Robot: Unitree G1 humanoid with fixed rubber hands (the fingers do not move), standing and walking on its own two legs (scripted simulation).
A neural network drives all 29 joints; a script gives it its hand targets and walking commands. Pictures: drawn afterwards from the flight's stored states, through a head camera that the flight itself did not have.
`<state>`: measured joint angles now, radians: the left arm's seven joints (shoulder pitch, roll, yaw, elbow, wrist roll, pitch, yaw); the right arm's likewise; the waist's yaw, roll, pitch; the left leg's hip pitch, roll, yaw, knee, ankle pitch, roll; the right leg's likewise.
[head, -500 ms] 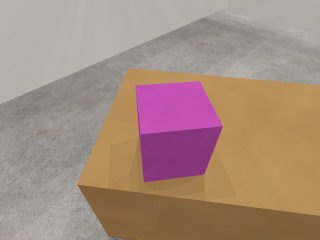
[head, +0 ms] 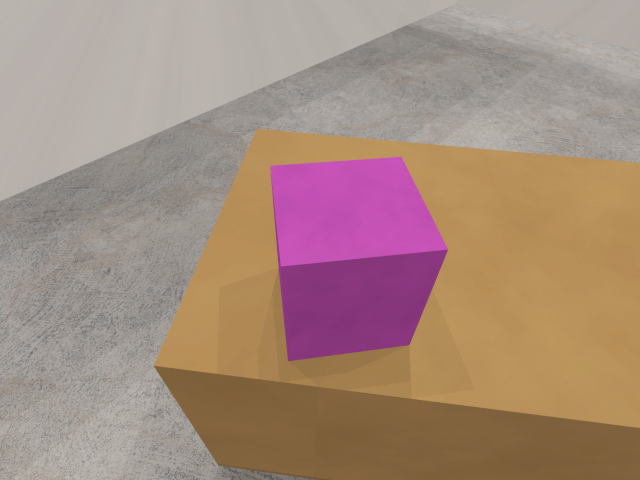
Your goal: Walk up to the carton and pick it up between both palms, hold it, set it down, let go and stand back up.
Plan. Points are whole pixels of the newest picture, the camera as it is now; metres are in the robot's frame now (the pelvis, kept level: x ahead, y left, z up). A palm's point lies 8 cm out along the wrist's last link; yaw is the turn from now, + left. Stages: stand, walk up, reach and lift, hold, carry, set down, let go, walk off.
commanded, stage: stand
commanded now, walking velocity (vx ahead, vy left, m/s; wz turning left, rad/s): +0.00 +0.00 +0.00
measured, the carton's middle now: (343, 260) +0.46 +0.01 -0.01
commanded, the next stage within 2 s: none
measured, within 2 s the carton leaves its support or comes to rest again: neither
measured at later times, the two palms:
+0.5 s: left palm out of the picture +0.04 +0.31 -0.11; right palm out of the picture +0.09 -0.30 -0.11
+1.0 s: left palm out of the picture +0.04 +0.31 -0.11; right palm out of the picture +0.10 -0.30 -0.11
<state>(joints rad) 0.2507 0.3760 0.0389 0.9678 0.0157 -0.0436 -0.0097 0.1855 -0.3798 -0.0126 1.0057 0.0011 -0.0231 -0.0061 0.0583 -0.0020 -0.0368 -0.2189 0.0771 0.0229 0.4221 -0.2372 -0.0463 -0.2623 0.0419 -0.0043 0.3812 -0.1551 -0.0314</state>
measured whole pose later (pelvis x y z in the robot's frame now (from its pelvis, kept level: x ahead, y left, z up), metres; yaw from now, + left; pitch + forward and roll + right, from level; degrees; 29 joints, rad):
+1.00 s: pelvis +0.00 +0.00 +0.00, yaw +0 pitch +2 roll -1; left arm 0.24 0.38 0.04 0.97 0.02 -0.04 -0.01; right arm 0.16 -0.38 -0.01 1.01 0.00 -0.02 -0.01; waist 0.06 0.01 -0.04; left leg -0.22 0.08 0.02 0.42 -0.24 -0.05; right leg -0.26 0.04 0.00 0.38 -0.16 -0.03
